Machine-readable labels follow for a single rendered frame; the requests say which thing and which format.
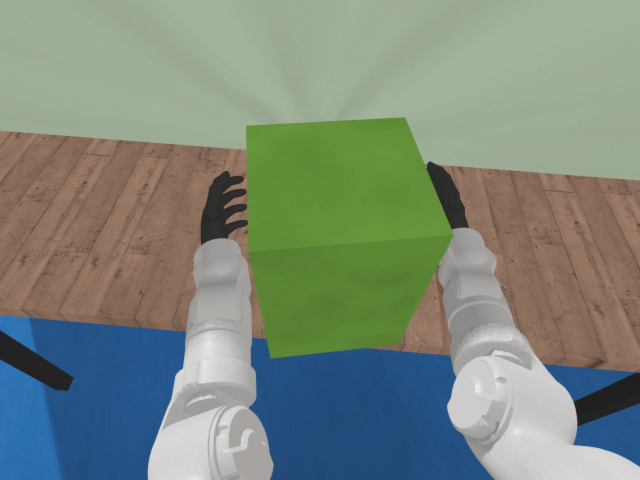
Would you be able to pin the right robot hand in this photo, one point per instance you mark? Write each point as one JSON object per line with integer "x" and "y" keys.
{"x": 448, "y": 195}

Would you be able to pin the left robot upper arm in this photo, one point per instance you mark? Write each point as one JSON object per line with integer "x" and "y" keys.
{"x": 225, "y": 443}

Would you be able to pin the right robot upper arm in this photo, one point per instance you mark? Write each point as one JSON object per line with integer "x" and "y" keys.
{"x": 521, "y": 425}

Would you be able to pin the right robot forearm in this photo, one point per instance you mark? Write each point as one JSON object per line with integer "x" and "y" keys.
{"x": 478, "y": 316}

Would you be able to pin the left robot hand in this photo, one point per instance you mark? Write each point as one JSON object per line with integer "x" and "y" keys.
{"x": 214, "y": 215}

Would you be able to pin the carton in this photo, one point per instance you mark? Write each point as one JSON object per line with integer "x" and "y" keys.
{"x": 345, "y": 232}

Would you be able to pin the table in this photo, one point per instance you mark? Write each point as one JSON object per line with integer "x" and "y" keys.
{"x": 105, "y": 231}

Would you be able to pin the left robot forearm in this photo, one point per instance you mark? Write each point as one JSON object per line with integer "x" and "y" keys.
{"x": 217, "y": 361}

